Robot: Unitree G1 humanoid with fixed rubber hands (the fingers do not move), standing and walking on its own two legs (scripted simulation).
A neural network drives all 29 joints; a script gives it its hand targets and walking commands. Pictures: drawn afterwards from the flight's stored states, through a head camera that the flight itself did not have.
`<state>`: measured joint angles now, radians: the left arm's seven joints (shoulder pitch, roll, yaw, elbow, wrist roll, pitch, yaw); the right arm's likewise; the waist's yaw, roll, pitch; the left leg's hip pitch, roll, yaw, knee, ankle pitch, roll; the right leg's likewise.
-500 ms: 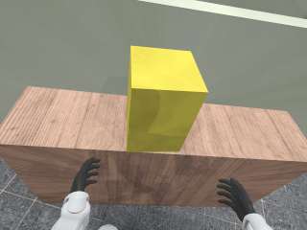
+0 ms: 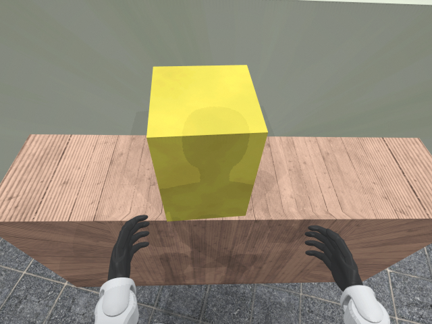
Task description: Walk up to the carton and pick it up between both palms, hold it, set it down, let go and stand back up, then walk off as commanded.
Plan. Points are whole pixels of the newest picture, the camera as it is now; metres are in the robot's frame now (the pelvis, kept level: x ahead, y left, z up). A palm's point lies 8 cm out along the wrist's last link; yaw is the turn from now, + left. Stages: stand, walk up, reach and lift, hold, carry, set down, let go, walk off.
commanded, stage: reach and lift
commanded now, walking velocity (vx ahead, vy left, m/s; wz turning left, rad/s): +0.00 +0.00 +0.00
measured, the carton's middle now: (204, 148) +0.47 +0.04 +0.02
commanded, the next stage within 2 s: none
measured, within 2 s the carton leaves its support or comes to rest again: neither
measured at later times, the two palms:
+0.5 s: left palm (114, 247) +0.23 +0.18 +0.03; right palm (339, 255) +0.23 -0.21 +0.01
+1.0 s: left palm (100, 206) +0.28 +0.20 +0.08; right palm (329, 200) +0.31 -0.20 +0.07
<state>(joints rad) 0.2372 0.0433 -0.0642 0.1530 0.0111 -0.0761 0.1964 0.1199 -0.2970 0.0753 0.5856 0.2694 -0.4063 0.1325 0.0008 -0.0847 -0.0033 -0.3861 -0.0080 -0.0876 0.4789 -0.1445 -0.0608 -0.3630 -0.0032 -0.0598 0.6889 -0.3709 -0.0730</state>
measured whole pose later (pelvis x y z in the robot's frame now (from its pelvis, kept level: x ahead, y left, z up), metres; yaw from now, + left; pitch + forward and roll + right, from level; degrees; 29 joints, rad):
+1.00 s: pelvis +0.01 +0.02 +0.01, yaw +0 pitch +6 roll +2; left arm 0.05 0.04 0.04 -0.32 -0.02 0.49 0.21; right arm -0.10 -0.37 0.08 0.22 0.36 0.01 -0.04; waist 0.00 -0.08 0.00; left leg -0.38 0.01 -0.09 0.36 -0.09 -0.07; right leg -0.35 0.01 -0.06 0.54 -0.30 -0.06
